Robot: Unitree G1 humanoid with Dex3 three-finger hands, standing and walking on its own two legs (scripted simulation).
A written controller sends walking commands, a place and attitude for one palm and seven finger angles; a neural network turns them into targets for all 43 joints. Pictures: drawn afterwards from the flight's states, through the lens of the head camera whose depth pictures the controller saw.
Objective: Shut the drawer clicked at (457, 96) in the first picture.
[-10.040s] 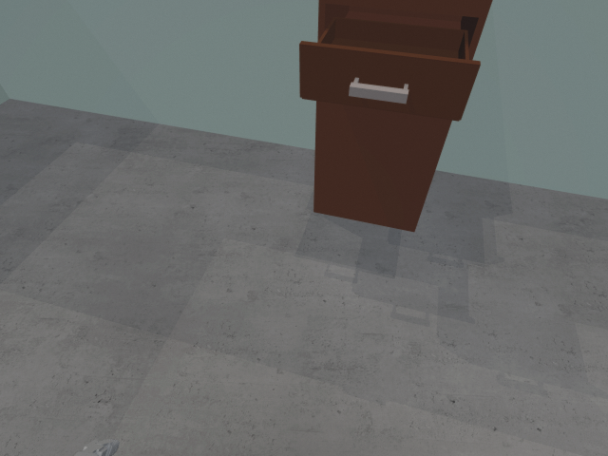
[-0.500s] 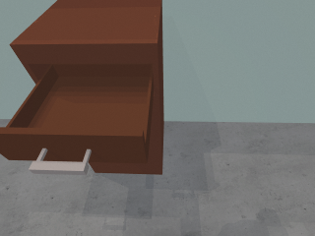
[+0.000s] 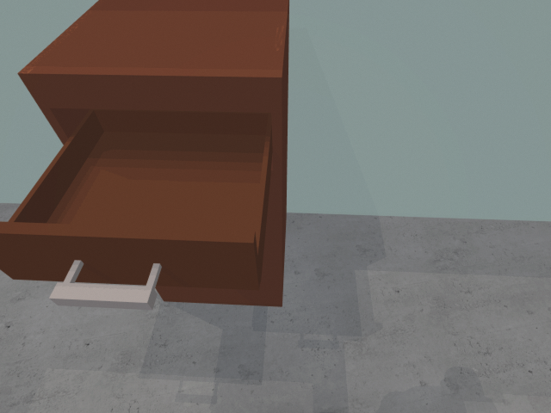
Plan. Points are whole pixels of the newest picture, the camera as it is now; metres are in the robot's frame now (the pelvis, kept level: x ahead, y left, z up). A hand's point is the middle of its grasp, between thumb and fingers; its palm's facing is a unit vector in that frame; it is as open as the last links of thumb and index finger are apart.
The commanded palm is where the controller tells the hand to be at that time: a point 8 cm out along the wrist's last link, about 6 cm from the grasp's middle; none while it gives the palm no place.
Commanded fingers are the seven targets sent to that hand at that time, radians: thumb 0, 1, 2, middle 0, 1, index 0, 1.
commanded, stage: look again from close up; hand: left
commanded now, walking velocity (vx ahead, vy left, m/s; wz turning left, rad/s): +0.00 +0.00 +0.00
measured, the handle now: (110, 282) +0.28 +0.27 +0.03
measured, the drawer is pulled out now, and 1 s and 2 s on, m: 0.29 0.29 0.29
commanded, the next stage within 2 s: raise the hand and make a fist in 0.10 s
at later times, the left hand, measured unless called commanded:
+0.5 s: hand (154, 384) +0.16 +0.18 -0.01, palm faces +0.08 -1.00 +0.03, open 6.9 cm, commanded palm +0.09 +0.23 -0.03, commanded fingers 0.00 0.90 0.90 -0.52 -0.65 -0.52 -0.65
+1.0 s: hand (114, 410) +0.12 +0.20 +0.02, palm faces +0.03 -1.00 -0.05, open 4.0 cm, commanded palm +0.07 +0.25 +0.04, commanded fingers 0.00 0.90 0.90 -1.02 -1.19 -1.02 -1.19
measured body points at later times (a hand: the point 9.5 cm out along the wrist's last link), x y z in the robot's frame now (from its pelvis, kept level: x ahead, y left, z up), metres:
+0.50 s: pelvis -0.03 +0.02 -0.04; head -0.01 +0.02 +0.41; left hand +0.15 +0.23 -0.01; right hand +0.17 -0.25 -0.09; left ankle -0.04 +0.15 -0.74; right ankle -0.01 -0.08 -0.74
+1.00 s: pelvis -0.04 +0.04 -0.06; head -0.02 +0.04 +0.39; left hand +0.12 +0.26 +0.03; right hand +0.14 -0.15 -0.13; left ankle -0.04 +0.15 -0.74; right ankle -0.01 -0.08 -0.74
